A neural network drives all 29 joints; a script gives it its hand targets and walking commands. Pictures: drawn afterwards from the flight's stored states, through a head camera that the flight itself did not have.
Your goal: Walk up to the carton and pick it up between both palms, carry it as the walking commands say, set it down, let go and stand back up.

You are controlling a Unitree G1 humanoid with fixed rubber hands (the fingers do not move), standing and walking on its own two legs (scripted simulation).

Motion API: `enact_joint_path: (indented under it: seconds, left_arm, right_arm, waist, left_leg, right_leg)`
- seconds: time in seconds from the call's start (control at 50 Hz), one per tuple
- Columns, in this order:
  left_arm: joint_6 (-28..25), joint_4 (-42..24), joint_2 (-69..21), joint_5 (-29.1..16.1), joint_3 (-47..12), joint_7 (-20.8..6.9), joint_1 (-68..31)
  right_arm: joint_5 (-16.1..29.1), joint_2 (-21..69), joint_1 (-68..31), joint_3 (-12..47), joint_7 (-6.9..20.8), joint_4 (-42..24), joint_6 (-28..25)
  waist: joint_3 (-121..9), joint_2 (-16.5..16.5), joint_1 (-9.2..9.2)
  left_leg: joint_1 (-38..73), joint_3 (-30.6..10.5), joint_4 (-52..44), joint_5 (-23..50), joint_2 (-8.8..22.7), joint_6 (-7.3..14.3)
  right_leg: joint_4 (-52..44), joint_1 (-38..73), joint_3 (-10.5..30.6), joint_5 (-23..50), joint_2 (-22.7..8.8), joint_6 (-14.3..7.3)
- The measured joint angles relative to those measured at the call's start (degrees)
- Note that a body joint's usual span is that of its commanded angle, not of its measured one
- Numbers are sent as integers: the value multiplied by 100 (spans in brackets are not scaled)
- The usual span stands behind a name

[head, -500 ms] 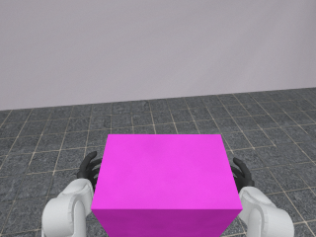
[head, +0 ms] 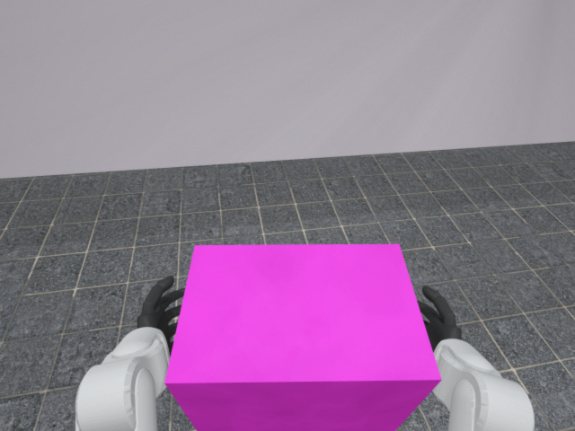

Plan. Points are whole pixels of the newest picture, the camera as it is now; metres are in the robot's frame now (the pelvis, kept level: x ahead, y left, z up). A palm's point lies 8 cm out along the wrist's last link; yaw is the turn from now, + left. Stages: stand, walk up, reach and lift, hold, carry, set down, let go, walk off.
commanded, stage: carry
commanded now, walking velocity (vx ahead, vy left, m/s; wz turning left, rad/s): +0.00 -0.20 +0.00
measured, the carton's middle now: (296, 352) +0.23 +0.00 +0.02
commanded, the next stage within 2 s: none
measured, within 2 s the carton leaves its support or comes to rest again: neither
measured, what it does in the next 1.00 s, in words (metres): steps to the right: right foot, then left foot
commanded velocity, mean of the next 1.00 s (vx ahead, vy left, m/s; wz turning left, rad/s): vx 0.00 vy -0.20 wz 0.00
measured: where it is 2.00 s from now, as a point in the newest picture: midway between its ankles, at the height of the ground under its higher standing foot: outside the picture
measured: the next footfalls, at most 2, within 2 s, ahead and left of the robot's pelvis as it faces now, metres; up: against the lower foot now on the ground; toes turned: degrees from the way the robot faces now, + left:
right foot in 0.16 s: +0.06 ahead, -0.19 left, +0.00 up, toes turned -5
left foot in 0.36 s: +0.03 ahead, +0.06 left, +0.00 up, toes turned +10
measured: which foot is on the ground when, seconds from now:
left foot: down 0.00-0.20, up 0.22-0.34, down 0.36-0.50, up 0.52-0.68, down 0.70-0.96, up 0.98-1.00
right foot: up 0.00-0.14, down 0.16-0.72, up 0.74-0.92, down 0.94-1.00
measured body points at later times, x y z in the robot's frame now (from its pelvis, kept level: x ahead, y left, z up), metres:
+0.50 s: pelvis -0.05 -0.11 +0.00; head -0.07 -0.11 +0.45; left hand +0.18 +0.06 +0.06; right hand +0.18 -0.29 +0.06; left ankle -0.01 +0.05 -0.72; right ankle +0.02 -0.19 -0.72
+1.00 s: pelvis -0.10 -0.23 +0.01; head -0.11 -0.23 +0.46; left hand +0.14 -0.05 +0.08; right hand +0.14 -0.40 +0.08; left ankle -0.07 -0.06 -0.72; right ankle -0.05 -0.35 -0.72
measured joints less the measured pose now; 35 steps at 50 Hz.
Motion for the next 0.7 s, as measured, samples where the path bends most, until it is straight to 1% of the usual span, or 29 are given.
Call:
enact_joint_path:
  seconds: [0.04, 0.08, 0.1, 0.14, 0.16, 0.18, 0.2, 0.22, 0.26, 0.28, 0.3, 0.32, 0.36, 0.38, 0.4, 0.42, 0.46, 0.5, 0.52, 0.56, 0.58, 0.62, 0.66, 0.7]
  left_arm:
    - [18, -31, -23, 3, 16, -2, 29]
    - [5, -79, -22, -13, 14, -7, 44]
    - [-12, -101, -12, -30, 12, -9, 44]
    - [-51, -141, 8, -78, 17, -13, 26]
    - [-60, -169, 15, -100, 20, -14, -5]
    - [-94, -164, -3, -116, 25, -14, -48]
    - [-140, -142, -35, -114, 7, -13, -81]
    - [-172, -116, -38, -102, -40, -13, -99]
    - [-198, -65, -27, -77, -133, -14, -133]
    - [-207, -47, -26, -60, -164, -15, -129]
    - [-208, -62, -28, -46, -183, -15, -108]
    - [-201, -95, -31, -38, -188, -15, -86]
    - [-187, -188, -33, -44, -164, -17, -43]
    - [-174, -214, -28, -58, -102, -19, -43]
    - [-161, -242, -29, -68, -48, -23, -19]
    - [-151, -246, -31, -71, -14, -26, 16]
    - [-131, -193, -48, -61, 16, -32, 87]
    - [-104, -155, -49, -59, 15, -35, 100]
    - [-111, -140, -51, -67, 2, -38, 106]
    - [-166, -100, -54, -61, -58, -39, 131]
    - [-183, -106, -56, -53, -80, -38, 141]
    - [-209, -153, -60, -60, -96, -36, 151]
    - [-217, -235, -63, -65, -95, -31, 162]
    - [-213, -319, -65, -78, -85, -30, 177]
  right_arm:
    - [3, 6, 41, 13, 2, -13, -4]
    - [-3, 10, 64, 26, 10, -78, -12]
    - [-5, 11, 63, 36, 11, -109, -21]
    - [-14, 10, 47, 56, 8, -194, -29]
    - [-18, 7, 36, 62, 7, -250, -32]
    - [-20, 1, 7, 42, 8, -292, -41]
    - [-17, -9, -11, -5, 17, -333, -46]
    - [-5, -12, -12, -55, 25, -373, -39]
    - [24, -18, -22, -148, 27, -444, 19]
    - [31, -33, -26, -165, 27, -453, 46]
    - [44, -41, -24, -172, 28, -465, 62]
    - [56, -38, -20, -174, 28, -476, 69]
    - [71, -2, -26, -167, 26, -508, 76]
    - [68, 14, -26, -117, 24, -455, 27]
    - [62, 9, -26, -56, 19, -398, -13]
    - [52, 3, -18, -9, 14, -340, -34]
    - [22, 5, 23, 26, 6, -252, -19]
    - [3, 7, 47, 27, 0, -241, 21]
    - [-2, 9, 75, 20, -2, -271, 28]
    - [16, 10, 90, -35, -3, -301, 41]
    - [28, 8, 84, -55, -2, -319, 51]
    - [50, 5, 69, -71, -1, -378, 59]
    - [81, 7, 78, -61, 3, -414, 21]
    - [92, 14, 121, -31, 12, -461, -35]
  waist:
    - [11, 12, 64]
    - [23, 67, 99]
    - [28, 107, 111]
    - [37, 189, 137]
    - [39, 206, 154]
    - [61, 265, 177]
    - [92, 353, 181]
    - [103, 389, 177]
    - [108, 353, 125]
    - [106, 322, 90]
    - [111, 300, 54]
    - [124, 291, 16]
    - [143, 285, -49]
    - [160, 175, -73]
    - [179, 98, -78]
    - [186, 56, -72]
    - [164, 70, -35]
    - [186, 160, 42]
    - [158, 150, 81]
    - [136, 131, 111]
    - [155, 130, 112]
    - [214, 163, 101]
    - [225, 184, 97]
    - [187, 183, 94]
  left_leg:
    - [60, 4, -195, 135, 40, -72]
    - [73, -24, -346, 249, 104, -133]
    - [64, -48, -390, 294, 153, -168]
    - [14, -107, -405, 347, 278, -264]
    - [-35, -137, -366, 351, 336, -323]
    - [-93, -187, -301, 346, 427, -388]
    - [-138, -257, -250, 346, 519, -433]
    - [-191, -321, -179, 226, 535, -430]
    - [-362, -335, 326, -551, 402, -313]
    - [-428, -293, 608, -816, 304, -225]
    - [-436, -225, 764, -914, 221, -145]
    - [-355, -137, 681, -823, 159, -71]
    - [-54, 3, 11, -188, 89, 46]
    - [-58, 21, -43, 49, 68, 13]
    - [-83, 32, 10, 94, 81, -50]
    - [-95, 35, 49, 81, 109, -115]
    - [-109, 0, 73, 65, 195, -234]
    - [-141, -71, 139, 53, 336, -333]
    - [-250, -125, 305, -227, 327, -330]
    - [-543, -285, 1058, -906, 186, -229]
    - [-636, -310, 1415, -1050, 115, -178]
    - [-630, -237, 1675, -1119, 23, -85]
    - [-376, -79, 1257, -1171, -62, 27]
    - [127, 138, 153, -882, -158, 167]
  right_leg:
    - [349, -47, 128, -87, -107, 83]
    - [330, 54, 209, -163, -247, 129]
    - [181, 168, 221, -239, -302, 146]
    - [-426, 530, 182, -287, -354, 154]
    - [-794, 748, 118, -202, -371, 149]
    - [-1075, 841, 36, 252, -316, 167]
    - [-1159, 857, -35, 570, -232, 179]
    - [-1128, 819, -74, 639, -192, 148]
    - [-991, 705, -119, 546, -216, 48]
    - [-943, 656, -134, 503, -237, 5]
    - [-907, 618, -149, 483, -243, -33]
    - [-873, 589, -172, 477, -230, -66]
    - [-737, 496, -230, 450, -167, -121]
    - [-619, 427, -217, 417, -194, -141]
    - [-465, 360, -192, 243, -191, -116]
    - [-286, 305, -125, -43, -168, -76]
    - [-224, 342, -5, -259, -155, -72]
    - [-449, 425, -139, 236, -94, -132]
    - [-510, 387, -172, 521, -79, -202]
    - [-552, 323, -225, 541, -50, -345]
    - [-624, 334, -255, 540, -29, -400]
    - [-823, 394, -331, 638, 36, -479]
    - [-1042, 444, -400, 794, 114, -530]
    - [-1279, 499, -470, 952, 209, -576]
